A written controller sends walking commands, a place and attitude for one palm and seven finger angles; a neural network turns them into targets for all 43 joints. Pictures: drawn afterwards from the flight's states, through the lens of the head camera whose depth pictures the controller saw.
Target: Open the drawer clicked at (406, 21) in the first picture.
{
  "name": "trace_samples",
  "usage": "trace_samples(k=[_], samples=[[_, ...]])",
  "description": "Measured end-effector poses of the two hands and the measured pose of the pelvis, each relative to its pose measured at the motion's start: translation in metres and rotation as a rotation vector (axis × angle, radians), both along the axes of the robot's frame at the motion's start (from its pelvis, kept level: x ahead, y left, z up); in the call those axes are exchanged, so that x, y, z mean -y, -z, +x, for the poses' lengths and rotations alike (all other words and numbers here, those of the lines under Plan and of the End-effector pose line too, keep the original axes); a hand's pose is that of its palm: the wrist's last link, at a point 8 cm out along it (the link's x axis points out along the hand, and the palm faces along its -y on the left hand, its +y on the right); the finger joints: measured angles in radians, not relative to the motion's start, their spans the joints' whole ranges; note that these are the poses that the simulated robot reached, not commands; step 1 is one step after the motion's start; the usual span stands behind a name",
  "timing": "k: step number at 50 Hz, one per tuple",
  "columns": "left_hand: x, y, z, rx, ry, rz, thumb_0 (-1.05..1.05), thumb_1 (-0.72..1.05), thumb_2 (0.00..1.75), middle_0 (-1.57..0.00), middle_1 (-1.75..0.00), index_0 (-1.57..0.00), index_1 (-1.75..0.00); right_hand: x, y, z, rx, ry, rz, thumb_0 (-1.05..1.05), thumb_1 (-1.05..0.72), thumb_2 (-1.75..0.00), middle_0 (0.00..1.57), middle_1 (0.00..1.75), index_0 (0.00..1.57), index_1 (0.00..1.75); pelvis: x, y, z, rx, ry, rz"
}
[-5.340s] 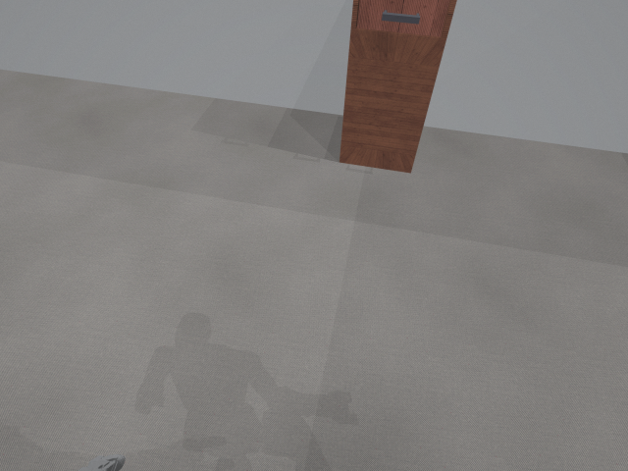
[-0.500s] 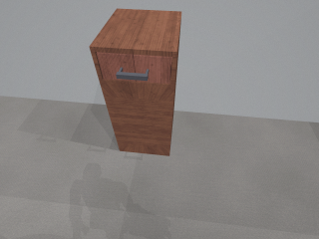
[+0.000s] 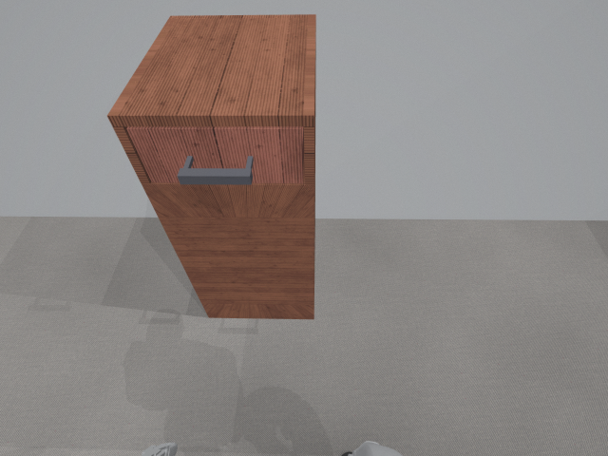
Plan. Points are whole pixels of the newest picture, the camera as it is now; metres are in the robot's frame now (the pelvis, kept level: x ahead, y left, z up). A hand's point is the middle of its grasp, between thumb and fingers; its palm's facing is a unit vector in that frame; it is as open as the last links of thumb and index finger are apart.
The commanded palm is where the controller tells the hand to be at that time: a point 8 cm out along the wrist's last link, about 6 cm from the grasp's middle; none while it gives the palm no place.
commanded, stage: take the last steps up to it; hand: left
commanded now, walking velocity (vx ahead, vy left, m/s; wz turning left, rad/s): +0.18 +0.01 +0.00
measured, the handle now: (217, 168) +0.62 +0.19 -0.01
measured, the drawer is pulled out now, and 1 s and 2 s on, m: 0.00 0.00 0.00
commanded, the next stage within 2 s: come to a stop and stand still in 0.10 s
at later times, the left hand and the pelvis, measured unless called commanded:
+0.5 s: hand out of the picture +0.13 +0.18 -0.17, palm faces +0.07 -0.98 -0.19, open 7.3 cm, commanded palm none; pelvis +0.12 +0.00 +0.01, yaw -1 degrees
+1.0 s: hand out of the picture +0.12 +0.12 -0.15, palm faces +0.04 -0.97 -0.24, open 7.3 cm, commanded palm none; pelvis +0.08 -0.07 +0.02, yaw +0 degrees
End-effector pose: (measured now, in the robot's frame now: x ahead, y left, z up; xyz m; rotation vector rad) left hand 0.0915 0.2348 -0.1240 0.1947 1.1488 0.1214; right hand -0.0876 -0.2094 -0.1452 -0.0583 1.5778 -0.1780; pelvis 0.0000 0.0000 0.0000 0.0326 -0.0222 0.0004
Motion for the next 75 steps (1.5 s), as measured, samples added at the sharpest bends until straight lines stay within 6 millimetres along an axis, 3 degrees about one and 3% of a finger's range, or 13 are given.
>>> trace_samples(k=[2,5,8,13,17,22,27,36,42,47,59,70,75], samples=[[0.008,0.001,0.026,0.044,0.008,0.008,0.01,0.91,0.9,-0.19,-0.3,-0.2,-0.3,0.006,0.007,0.012,-0.025,0.007,0.013,0.01,-0.91,-0.9,0.2,0.29,0.2,0.3,0.007,0.005,0.014,0.006,-0.004,-0.01],[0.017,-0.004,0.04,0.046,-0.009,0.004,0.0,0.91,0.9,-0.2,-0.3,-0.2,-0.3,0.016,0.003,0.048,0.002,-0.003,0.01,0.01,-0.91,-0.9,0.2,0.29,0.2,0.3,0.014,-0.001,0.032,0.008,-0.013,-0.018],[0.025,-0.01,0.041,-0.002,-0.025,-0.002,0.0,0.91,0.9,-0.2,-0.3,-0.2,-0.3,0.025,-0.005,0.098,0.082,-0.029,-0.004,0.01,-0.91,-0.9,0.2,0.29,0.2,0.3,0.017,-0.012,0.051,-0.005,-0.017,-0.024],[0.016,-0.016,0.04,-0.065,-0.067,0.019,-0.01,0.95,0.9,-0.2,-0.3,-0.2,-0.3,0.029,-0.016,0.18,0.218,-0.073,-0.02,0.01,-0.91,-0.9,0.2,0.29,0.19,0.3,0.017,-0.022,0.079,-0.024,-0.017,-0.025],[0.012,-0.008,0.035,-0.138,-0.087,0.001,0.0,0.93,0.9,-0.2,-0.3,-0.2,-0.3,0.029,-0.021,0.229,0.279,-0.103,-0.055,0.01,-0.93,-0.9,0.2,0.29,0.19,0.3,0.008,-0.021,0.1,-0.016,-0.004,-0.037],[0.006,0.011,0.033,-0.206,-0.122,-0.028,0.0,0.92,0.9,-0.2,-0.3,-0.2,-0.3,0.016,-0.021,0.27,0.32,-0.131,-0.079,0.01,-0.92,-0.9,0.2,0.29,0.19,0.3,-0.003,-0.012,0.12,0.0,-0.001,-0.042],[0.003,0.009,0.036,-0.236,-0.12,-0.018,0.01,0.91,0.9,-0.2,-0.3,-0.2,-0.3,0.009,-0.023,0.287,0.339,-0.142,-0.071,0.01,-0.91,-0.9,0.2,0.29,0.2,0.3,-0.001,-0.014,0.117,-0.014,0.013,-0.026],[0.013,-0.005,0.042,-0.153,-0.088,0.08,0.01,0.91,0.9,-0.2,-0.3,-0.2,-0.3,0.049,-0.003,0.274,0.364,-0.103,-0.033,0.01,-0.9,-0.9,0.2,0.3,0.2,0.3,0.032,-0.004,0.095,-0.022,0.021,0.001],[0.042,-0.018,0.03,-0.146,-0.071,0.082,0.01,0.91,0.9,-0.2,-0.3,-0.2,-0.3,0.081,-0.006,0.245,0.312,-0.069,-0.034,0.01,-0.91,-0.9,0.2,0.29,0.2,0.3,0.052,-0.014,0.088,-0.01,0.01,0.003],[0.064,-0.017,0.027,-0.139,-0.063,0.04,0.01,0.91,0.9,-0.2,-0.3,-0.2,-0.3,0.092,-0.013,0.215,0.26,-0.063,-0.05,0.01,-0.91,-0.9,0.2,0.29,0.19,0.3,0.062,-0.02,0.083,-0.023,0.002,0.0],[0.077,-0.003,-0.003,-0.174,-0.106,-0.014,0.01,0.93,0.9,-0.2,-0.3,-0.2,-0.3,0.078,-0.018,0.153,0.143,-0.101,-0.037,0.01,-0.91,-0.9,0.2,0.29,0.19,0.3,0.072,-0.022,0.068,-0.006,-0.01,-0.029],[0.086,-0.002,-0.047,-0.269,-0.115,-0.033,0.01,0.91,0.9,-0.2,-0.3,-0.2,-0.3,0.062,-0.018,0.12,0.093,-0.079,-0.004,0.01,-0.9,-0.9,0.2,0.29,0.2,0.3,0.066,-0.023,0.062,-0.015,-0.005,-0.036],[0.08,0.002,-0.058,-0.265,-0.092,-0.037,0.01,0.91,0.9,-0.2,-0.3,-0.2,-0.3,0.056,-0.012,0.119,0.144,-0.063,-0.018,0.01,-0.9,-0.9,0.2,0.29,0.2,0.3,0.052,-0.016,0.056,-0.022,-0.014,-0.063]])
